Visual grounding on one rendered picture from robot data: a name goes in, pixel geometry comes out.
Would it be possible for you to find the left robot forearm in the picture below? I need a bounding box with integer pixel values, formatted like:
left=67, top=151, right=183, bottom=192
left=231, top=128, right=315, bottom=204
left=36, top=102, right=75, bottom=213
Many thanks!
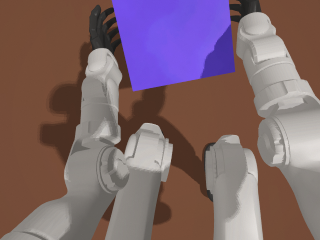
left=64, top=48, right=122, bottom=181

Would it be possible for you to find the right robot upper arm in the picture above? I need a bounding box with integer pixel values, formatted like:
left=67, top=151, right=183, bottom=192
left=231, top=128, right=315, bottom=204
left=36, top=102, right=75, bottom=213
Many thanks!
left=257, top=108, right=320, bottom=240

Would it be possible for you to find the carton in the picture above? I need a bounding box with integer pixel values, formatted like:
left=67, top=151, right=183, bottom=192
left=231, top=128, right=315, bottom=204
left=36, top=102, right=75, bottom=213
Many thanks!
left=112, top=0, right=235, bottom=92

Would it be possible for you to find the left robot upper arm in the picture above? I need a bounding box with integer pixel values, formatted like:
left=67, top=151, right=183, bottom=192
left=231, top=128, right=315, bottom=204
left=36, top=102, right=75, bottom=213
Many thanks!
left=0, top=145, right=130, bottom=240

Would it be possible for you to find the left robot hand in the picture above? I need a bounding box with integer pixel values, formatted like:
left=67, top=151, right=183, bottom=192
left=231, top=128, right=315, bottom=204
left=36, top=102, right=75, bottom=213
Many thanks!
left=89, top=5, right=122, bottom=55

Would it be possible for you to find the right robot forearm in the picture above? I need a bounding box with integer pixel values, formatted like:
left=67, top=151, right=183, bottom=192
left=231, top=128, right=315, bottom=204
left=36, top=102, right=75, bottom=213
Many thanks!
left=236, top=12, right=320, bottom=118

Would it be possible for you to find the right robot foot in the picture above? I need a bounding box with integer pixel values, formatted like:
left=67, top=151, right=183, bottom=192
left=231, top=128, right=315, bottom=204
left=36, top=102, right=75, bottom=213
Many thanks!
left=204, top=142, right=216, bottom=202

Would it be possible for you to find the left robot thigh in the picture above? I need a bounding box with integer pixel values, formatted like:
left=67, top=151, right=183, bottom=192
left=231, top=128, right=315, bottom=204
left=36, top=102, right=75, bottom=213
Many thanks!
left=105, top=131, right=173, bottom=240

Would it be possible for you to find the right robot hand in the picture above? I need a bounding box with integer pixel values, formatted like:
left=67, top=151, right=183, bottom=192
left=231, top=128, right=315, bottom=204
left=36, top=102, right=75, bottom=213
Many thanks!
left=229, top=0, right=262, bottom=23

